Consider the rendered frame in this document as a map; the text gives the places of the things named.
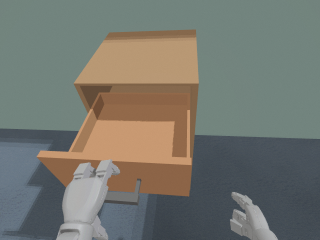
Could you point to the left robot hand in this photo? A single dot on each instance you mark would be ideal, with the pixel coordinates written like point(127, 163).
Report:
point(86, 193)

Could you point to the robot right forearm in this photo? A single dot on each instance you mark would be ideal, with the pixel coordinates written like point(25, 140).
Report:
point(263, 234)

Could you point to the cabinet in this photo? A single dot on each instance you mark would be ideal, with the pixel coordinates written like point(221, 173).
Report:
point(163, 61)

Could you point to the right robot hand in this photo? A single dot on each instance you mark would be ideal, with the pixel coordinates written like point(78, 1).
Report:
point(245, 223)

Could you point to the robot left forearm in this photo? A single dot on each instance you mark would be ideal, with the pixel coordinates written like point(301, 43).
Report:
point(75, 230)

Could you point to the handle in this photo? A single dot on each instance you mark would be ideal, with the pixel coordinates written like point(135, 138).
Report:
point(124, 198)

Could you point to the drawer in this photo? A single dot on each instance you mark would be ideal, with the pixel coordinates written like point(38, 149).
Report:
point(146, 135)

